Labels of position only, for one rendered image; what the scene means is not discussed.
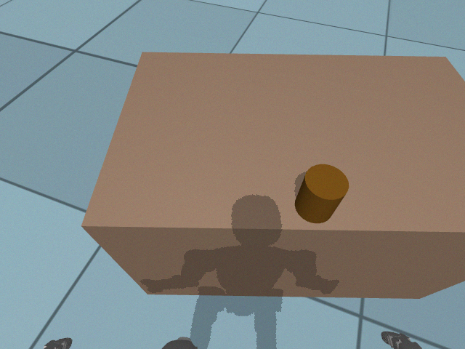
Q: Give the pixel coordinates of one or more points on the can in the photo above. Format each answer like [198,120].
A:
[322,190]

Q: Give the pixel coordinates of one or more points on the right robot hand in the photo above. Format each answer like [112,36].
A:
[399,341]

